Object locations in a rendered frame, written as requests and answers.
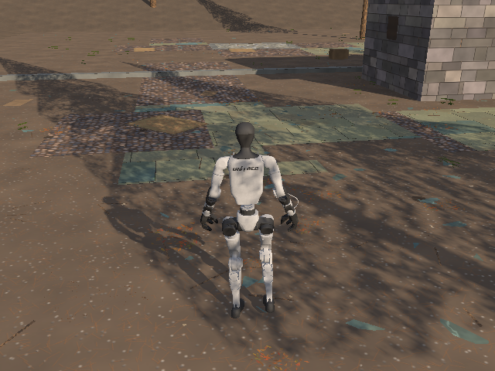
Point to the robot left hand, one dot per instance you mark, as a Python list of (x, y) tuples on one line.
[(208, 219)]

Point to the robot right upper arm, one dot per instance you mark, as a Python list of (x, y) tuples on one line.
[(275, 175)]

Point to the robot head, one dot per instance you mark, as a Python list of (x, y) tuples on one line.
[(245, 135)]

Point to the robot right shin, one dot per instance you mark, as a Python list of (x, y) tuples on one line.
[(267, 273)]

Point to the left robot forearm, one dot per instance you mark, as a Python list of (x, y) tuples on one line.
[(209, 204)]

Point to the robot left upper arm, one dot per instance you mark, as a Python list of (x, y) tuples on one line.
[(217, 177)]

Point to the robot right hand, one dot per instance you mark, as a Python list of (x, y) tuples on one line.
[(292, 219)]

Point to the right robot forearm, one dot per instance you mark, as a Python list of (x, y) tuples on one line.
[(287, 203)]

